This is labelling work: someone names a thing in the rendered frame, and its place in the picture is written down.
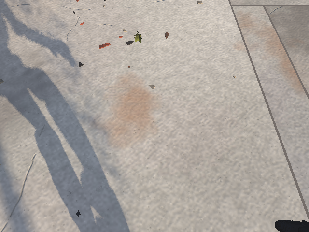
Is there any right robot hand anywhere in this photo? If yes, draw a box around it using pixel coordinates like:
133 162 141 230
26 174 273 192
274 220 309 232

